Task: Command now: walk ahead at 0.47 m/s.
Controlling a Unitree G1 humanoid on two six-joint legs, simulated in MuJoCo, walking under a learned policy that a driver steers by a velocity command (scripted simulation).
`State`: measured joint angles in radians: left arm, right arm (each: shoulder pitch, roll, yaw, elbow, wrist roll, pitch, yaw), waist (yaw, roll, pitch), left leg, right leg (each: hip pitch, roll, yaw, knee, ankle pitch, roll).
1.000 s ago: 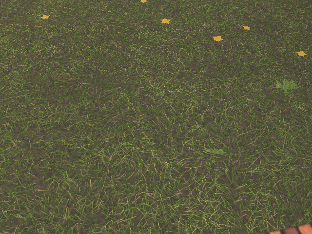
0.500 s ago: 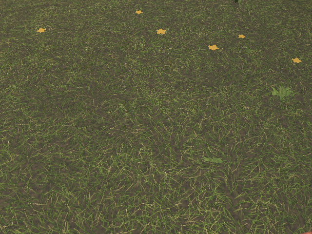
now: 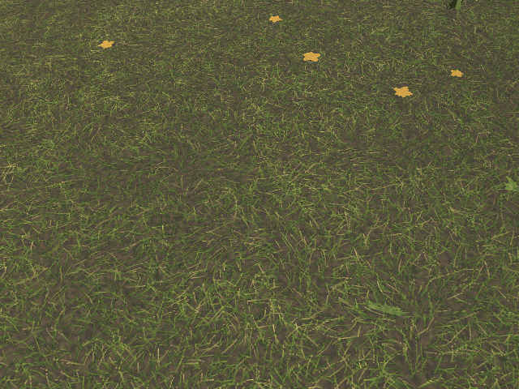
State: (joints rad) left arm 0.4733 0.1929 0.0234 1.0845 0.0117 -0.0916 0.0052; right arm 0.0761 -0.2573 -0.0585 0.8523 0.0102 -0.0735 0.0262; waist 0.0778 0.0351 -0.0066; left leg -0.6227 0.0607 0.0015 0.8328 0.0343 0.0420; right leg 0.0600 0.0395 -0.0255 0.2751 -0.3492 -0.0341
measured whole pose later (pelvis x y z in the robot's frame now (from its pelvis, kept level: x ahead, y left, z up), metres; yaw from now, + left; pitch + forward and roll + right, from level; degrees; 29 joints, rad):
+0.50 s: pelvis +0.28 -0.02 -0.06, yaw +1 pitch +1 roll +2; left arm -0.03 0.26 0.04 0.74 -0.01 -0.09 -0.10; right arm 0.54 -0.22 -0.04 0.96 0.02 -0.09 -0.03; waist -0.13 -0.05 -0.01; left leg -0.07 0.00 0.02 0.75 -0.70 -0.02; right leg -0.63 -0.06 0.04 0.52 0.52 -0.09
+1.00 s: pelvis +0.59 -0.06 -0.19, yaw +5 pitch +3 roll -2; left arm 0.38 0.22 0.04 1.00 0.00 -0.08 0.03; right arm 0.07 -0.22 -0.05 0.74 0.02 -0.06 0.02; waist 0.06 0.03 -0.01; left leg -0.72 0.05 -0.04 0.70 0.07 0.05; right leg -0.01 0.07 -0.11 0.32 -0.37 -0.06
